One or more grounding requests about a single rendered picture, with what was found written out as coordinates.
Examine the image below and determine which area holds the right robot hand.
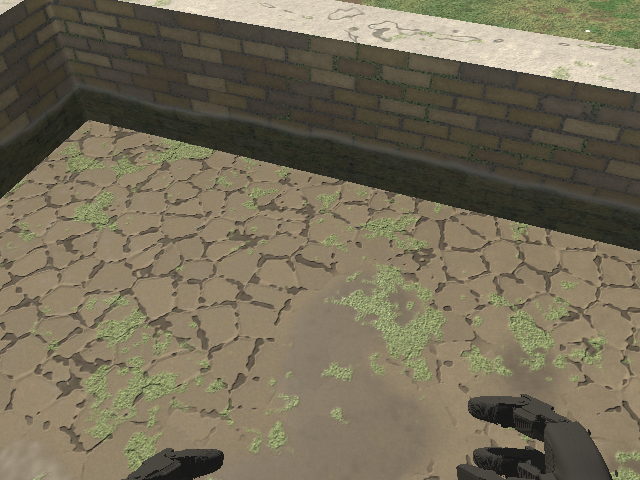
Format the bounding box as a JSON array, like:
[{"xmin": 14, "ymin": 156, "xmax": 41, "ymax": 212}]
[{"xmin": 456, "ymin": 394, "xmax": 618, "ymax": 480}]

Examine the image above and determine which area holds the left robot hand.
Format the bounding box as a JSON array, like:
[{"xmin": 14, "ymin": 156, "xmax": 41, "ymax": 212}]
[{"xmin": 121, "ymin": 448, "xmax": 224, "ymax": 480}]

